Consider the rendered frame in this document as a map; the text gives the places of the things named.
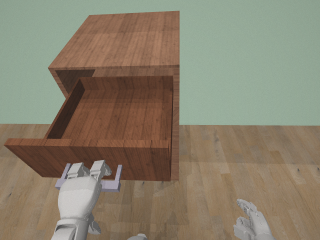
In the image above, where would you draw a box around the left robot forearm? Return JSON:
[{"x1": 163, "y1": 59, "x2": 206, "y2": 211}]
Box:
[{"x1": 51, "y1": 217, "x2": 90, "y2": 240}]

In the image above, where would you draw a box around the robot left shin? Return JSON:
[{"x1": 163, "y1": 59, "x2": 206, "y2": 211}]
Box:
[{"x1": 137, "y1": 233, "x2": 147, "y2": 238}]

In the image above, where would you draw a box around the cabinet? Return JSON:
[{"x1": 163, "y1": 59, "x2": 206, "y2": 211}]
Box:
[{"x1": 48, "y1": 10, "x2": 180, "y2": 181}]

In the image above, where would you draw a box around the left robot hand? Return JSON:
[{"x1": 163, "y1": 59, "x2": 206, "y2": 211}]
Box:
[{"x1": 58, "y1": 160, "x2": 112, "y2": 235}]

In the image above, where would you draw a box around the drawer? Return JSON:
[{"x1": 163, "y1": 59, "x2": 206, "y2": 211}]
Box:
[{"x1": 4, "y1": 75, "x2": 174, "y2": 182}]

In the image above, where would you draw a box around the right robot hand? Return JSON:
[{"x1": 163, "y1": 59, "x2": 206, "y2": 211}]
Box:
[{"x1": 233, "y1": 199, "x2": 273, "y2": 240}]

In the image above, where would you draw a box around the handle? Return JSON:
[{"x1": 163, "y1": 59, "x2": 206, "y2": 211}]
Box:
[{"x1": 55, "y1": 163, "x2": 123, "y2": 193}]

